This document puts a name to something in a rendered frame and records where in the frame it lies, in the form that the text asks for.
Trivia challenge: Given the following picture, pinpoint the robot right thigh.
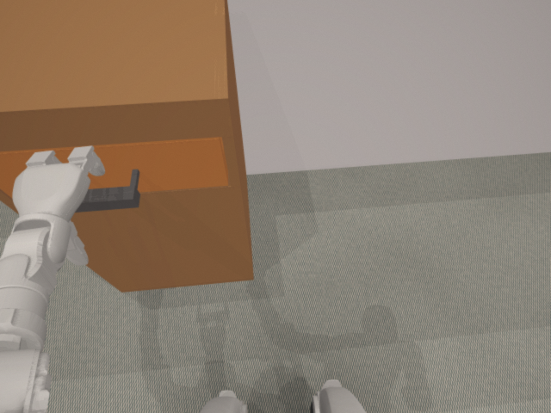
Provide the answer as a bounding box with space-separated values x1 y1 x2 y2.
313 387 366 413

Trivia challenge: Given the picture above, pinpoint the drawer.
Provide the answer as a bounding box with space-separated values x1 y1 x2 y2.
0 137 228 199

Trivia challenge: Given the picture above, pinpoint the left robot hand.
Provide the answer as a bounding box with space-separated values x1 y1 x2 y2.
12 145 105 266

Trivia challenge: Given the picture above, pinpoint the left robot upper arm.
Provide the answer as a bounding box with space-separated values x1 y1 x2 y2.
0 348 52 413

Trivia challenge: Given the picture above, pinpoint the left robot forearm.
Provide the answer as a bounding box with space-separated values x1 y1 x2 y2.
0 213 71 353

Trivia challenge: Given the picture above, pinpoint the handle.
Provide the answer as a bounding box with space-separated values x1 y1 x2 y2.
75 170 140 213

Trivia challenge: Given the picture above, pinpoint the left robot shin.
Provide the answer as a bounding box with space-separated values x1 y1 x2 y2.
219 391 237 398

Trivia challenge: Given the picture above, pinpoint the cabinet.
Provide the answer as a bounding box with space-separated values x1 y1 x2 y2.
0 0 254 293

